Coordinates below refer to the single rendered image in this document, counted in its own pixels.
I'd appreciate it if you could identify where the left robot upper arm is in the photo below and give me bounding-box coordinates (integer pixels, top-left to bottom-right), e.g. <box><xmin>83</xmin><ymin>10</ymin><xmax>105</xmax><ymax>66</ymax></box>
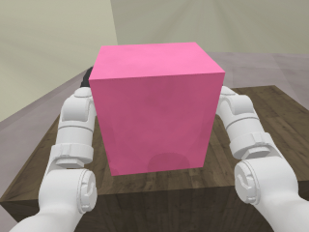
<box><xmin>10</xmin><ymin>168</ymin><xmax>98</xmax><ymax>232</ymax></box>

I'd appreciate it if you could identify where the left robot forearm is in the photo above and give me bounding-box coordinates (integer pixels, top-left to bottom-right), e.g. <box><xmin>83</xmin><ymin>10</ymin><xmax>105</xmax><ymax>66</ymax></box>
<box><xmin>38</xmin><ymin>87</ymin><xmax>97</xmax><ymax>208</ymax></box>

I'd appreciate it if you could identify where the pedestal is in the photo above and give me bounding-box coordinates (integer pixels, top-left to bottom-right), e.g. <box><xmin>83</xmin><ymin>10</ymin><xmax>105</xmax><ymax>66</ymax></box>
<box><xmin>0</xmin><ymin>85</ymin><xmax>309</xmax><ymax>232</ymax></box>

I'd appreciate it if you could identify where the carton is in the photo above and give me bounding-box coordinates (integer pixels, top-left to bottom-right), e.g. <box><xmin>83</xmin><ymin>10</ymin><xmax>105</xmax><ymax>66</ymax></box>
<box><xmin>88</xmin><ymin>42</ymin><xmax>225</xmax><ymax>176</ymax></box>

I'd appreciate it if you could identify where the right robot forearm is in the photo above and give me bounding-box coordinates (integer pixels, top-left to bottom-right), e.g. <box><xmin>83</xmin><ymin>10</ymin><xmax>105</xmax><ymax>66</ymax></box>
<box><xmin>215</xmin><ymin>86</ymin><xmax>298</xmax><ymax>192</ymax></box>

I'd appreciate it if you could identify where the right robot upper arm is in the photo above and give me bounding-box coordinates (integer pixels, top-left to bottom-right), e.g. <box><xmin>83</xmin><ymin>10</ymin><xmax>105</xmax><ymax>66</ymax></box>
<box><xmin>234</xmin><ymin>156</ymin><xmax>309</xmax><ymax>232</ymax></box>

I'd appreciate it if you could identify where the robot left hand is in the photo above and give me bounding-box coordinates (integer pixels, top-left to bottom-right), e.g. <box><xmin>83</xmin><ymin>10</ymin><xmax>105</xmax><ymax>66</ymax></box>
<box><xmin>80</xmin><ymin>67</ymin><xmax>93</xmax><ymax>88</ymax></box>

